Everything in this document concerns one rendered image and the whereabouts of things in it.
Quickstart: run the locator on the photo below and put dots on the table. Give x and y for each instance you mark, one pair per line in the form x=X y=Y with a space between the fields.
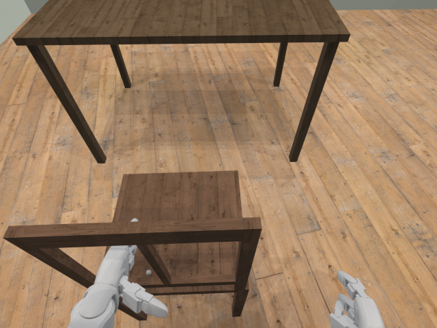
x=114 y=22

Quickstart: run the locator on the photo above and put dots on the right robot hand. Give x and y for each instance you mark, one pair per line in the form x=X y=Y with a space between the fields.
x=362 y=313

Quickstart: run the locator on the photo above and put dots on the left robot hand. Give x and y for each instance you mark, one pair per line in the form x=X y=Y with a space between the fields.
x=116 y=263

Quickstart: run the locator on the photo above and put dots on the chair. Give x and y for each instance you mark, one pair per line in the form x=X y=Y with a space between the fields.
x=190 y=233

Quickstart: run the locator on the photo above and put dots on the robot left forearm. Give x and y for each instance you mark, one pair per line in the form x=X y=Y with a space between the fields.
x=97 y=308

